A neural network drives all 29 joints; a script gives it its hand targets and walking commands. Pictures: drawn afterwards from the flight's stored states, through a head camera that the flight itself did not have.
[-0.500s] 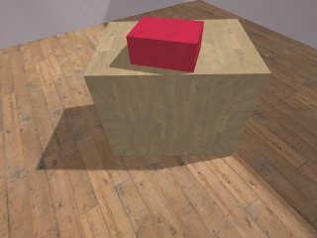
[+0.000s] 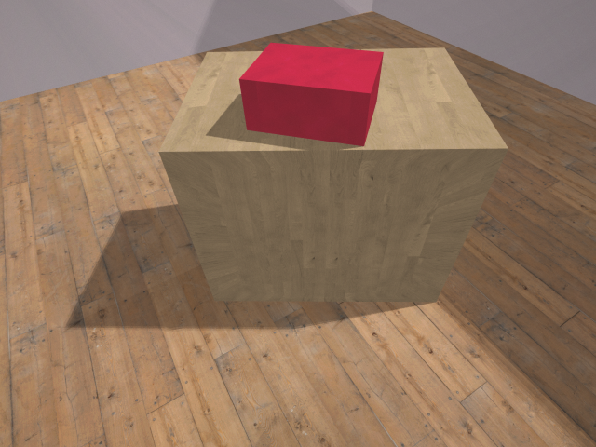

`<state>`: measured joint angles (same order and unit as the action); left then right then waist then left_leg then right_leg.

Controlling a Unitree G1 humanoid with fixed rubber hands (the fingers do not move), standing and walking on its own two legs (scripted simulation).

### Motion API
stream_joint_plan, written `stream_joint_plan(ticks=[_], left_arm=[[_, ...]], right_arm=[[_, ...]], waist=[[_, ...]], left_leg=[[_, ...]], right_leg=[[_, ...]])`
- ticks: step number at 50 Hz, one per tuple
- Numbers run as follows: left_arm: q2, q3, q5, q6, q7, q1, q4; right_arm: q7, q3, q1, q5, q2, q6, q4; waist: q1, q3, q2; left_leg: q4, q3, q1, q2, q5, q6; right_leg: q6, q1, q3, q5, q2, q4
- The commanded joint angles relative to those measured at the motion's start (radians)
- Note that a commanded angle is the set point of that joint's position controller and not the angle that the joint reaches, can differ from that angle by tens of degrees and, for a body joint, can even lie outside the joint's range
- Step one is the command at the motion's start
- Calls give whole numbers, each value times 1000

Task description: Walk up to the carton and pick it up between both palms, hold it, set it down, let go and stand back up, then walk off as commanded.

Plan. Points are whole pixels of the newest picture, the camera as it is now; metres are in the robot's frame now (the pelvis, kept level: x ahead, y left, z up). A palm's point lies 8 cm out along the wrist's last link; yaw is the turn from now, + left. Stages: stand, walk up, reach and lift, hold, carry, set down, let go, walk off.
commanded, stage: stand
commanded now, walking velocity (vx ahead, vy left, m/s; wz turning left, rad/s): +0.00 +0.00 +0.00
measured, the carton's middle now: (314, 91) +0.97 -0.01 +0.01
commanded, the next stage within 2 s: none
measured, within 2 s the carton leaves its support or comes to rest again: neither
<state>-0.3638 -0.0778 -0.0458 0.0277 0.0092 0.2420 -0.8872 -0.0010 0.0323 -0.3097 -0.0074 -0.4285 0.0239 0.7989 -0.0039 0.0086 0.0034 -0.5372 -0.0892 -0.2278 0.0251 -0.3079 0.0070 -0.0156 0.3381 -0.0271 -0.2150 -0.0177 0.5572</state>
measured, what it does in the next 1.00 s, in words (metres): stands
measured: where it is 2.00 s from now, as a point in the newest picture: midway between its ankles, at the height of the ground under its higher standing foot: outside the picture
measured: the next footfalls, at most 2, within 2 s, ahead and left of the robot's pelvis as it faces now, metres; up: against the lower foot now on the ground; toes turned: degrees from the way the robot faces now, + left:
none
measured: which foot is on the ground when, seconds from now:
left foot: down 0.00-1.00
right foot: down 0.00-1.00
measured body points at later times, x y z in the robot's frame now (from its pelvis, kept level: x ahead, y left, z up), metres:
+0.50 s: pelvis -0.01 +0.00 +0.00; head -0.01 -0.01 +0.45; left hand +0.07 +0.32 -0.11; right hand +0.06 -0.33 -0.10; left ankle -0.01 +0.14 -0.73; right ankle +0.05 -0.11 -0.73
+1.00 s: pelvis -0.01 +0.00 +0.00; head -0.01 +0.00 +0.45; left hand +0.07 +0.32 -0.11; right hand +0.06 -0.33 -0.10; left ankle -0.01 +0.14 -0.73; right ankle +0.05 -0.11 -0.73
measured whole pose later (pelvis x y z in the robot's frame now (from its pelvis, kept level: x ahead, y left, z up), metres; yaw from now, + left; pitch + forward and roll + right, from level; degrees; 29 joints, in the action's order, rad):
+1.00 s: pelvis -0.01 +0.00 +0.00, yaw +0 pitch +0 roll +1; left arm -0.36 -0.08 -0.05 0.03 0.01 0.24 -0.93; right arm 0.00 0.03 -0.31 -0.01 -0.43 0.02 0.82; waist 0.00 0.00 0.00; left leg -0.51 -0.09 -0.23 0.02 -0.28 -0.01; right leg -0.02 0.33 -0.03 -0.18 -0.02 0.51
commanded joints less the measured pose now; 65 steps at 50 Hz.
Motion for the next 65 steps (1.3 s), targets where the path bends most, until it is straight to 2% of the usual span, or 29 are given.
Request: stream_joint_plan(ticks=[1,2,4,5,9,10,12,16,19,20,24,25,26,27,31,32,34,37,40,44,46,49,51,52,55,59,62,63,65], left_arm=[[-187,-5,62,31,-6,-130,29],[-193,-5,58,32,-6,-123,25],[-195,-1,64,31,-10,-132,21],[-198,-5,66,33,-9,-136,20],[-202,-3,67,34,-8,-142,13],[-221,-5,64,31,-9,-140,8],[-199,0,62,31,-6,-138,13],[-208,-2,67,32,-5,-139,13],[-211,-4,65,30,-1,-133,3],[-214,-5,66,29,-2,-142,7],[-202,-1,67,28,-1,-143,3],[-198,-1,66,25,-1,-139,2],[-194,-1,62,23,0,-132,0],[-198,0,68,26,-1,-154,6],[-196,-2,69,25,-1,-152,3],[-201,-1,65,28,-1,-146,9],[-200,-3,68,26,-2,-129,-6],[-206,-2,64,28,-1,-144,4],[-207,-1,62,27,-2,-144,5],[-199,-1,66,23,-5,-145,5],[-199,5,66,25,-5,-132,-3],[-206,-2,64,22,-2,-138,0],[-183,6,61,26,-5,-117,-8],[-183,6,65,27,-5,-118,-2],[-206,-2,66,24,-2,-137,0],[-203,3,64,26,-2,-136,-1],[-194,1,62,24,-2,-125,-6],[-192,3,69,26,-4,-139,-2],[-196,5,66,28,-1,-127,-11]], right_arm=[[12,16,78,-9,-152,35,13],[12,11,75,-8,-149,31,17],[10,8,77,-10,-141,30,10],[11,16,81,-10,-153,29,16],[9,9,73,-14,-136,25,28],[7,10,54,-10,-137,24,18],[4,12,54,-12,-146,26,20],[-1,12,69,-17,-148,29,25],[3,13,47,-14,-139,26,38],[3,16,47,-13,-154,28,35],[1,12,71,-18,-139,27,39],[2,10,64,-13,-133,30,34],[2,14,66,-18,-153,29,41],[4,21,69,-14,-163,30,41],[6,11,73,-15,-132,29,37],[5,14,78,-14,-154,32,34],[3,14,63,-16,-142,26,44],[5,17,69,-12,-144,30,37],[3,10,56,-11,-137,29,45],[2,8,71,-15,-138,24,44],[3,8,59,-17,-131,25,39],[6,11,56,-15,-151,26,42],[4,8,80,-19,-148,27,41],[5,9,58,-15,-139,30,39],[6,10,76,-15,-148,29,41],[4,13,68,-15,-147,30,45],[5,10,59,-16,-141,28,38],[5,14,65,-15,-142,27,42],[6,16,64,-16,-153,27,44]], waist=[[9,-74,-31],[12,-88,-6],[2,-75,-33],[6,-58,-9],[-1,-13,-25],[-6,-2,-58],[-1,1,-34],[7,11,-26],[11,3,-44],[10,18,-57],[14,10,-17],[5,5,-44],[16,-11,-60],[0,16,-28],[0,-29,-34],[14,-33,-37],[14,-15,-14],[7,-20,-66],[10,-21,-18],[14,-14,-28],[4,-6,-72],[13,-23,-18],[24,-4,-20],[9,-47,-17],[16,-34,-20],[4,-25,-20],[17,-31,-55],[9,-4,-12],[8,-12,-37]], left_leg=[[131,-63,1,-120,250,40],[134,-56,2,-112,216,40],[135,-49,14,-108,190,33],[130,-46,6,-110,179,34],[121,-43,-21,-95,105,41],[134,-44,-15,-94,93,38],[127,-40,-7,-93,71,39],[158,-58,-47,-100,38,43],[150,-42,-54,-82,23,39],[155,-44,-38,-94,35,37],[158,-54,-51,-96,13,44],[159,-47,-40,-97,27,36],[157,-46,-28,-96,12,35],[158,-52,-46,-99,17,38],[152,-58,-26,-105,63,38],[150,-62,-31,-106,62,40],[145,-46,-38,-94,76,39],[148,-59,-41,-104,50,37],[142,-49,-35,-97,45,41],[141,-49,-34,-93,45,38],[137,-47,-42,-95,60,38],[156,-50,-28,-99,75,39],[167,-62,-48,-112,85,43],[156,-60,-19,-106,84,40],[157,-53,-35,-103,54,39],[151,-55,-31,-109,55,40],[157,-56,-25,-106,75,37],[148,-42,-30,-97,59,37],[148,-45,-22,-101,55,38]], right_leg=[[-43,-228,130,285,-112,-126],[-44,-232,139,256,-119,-135],[-48,-207,149,224,-127,-156],[-49,-191,151,199,-127,-162],[-49,-150,186,62,-140,-224],[-50,-130,182,18,-136,-223],[-44,-112,195,-28,-135,-239],[-39,-123,176,-62,-116,-235],[-41,-150,192,-103,-132,-244],[-44,-117,198,-90,-135,-250],[-38,-135,188,-103,-120,-248],[-36,-134,182,-92,-119,-246],[-34,-129,184,-112,-115,-255],[-41,-127,188,-82,-122,-245],[-38,-156,167,-28,-119,-222],[-39,-165,177,-22,-124,-229],[-41,-170,182,0,-131,-229],[-38,-158,169,-36,-119,-232],[-40,-151,189,-52,-129,-240],[-36,-143,191,-73,-130,-253],[-34,-144,182,-76,-129,-247],[-38,-152,177,-15,-133,-232],[-38,-166,162,44,-121,-209],[-39,-182,160,44,-122,-209],[-38,-167,174,-20,-120,-223],[-41,-161,168,6,-125,-225],[-36,-153,166,-26,-122,-222],[-39,-134,179,-31,-120,-231],[-38,-133,177,-40,-125,-239]])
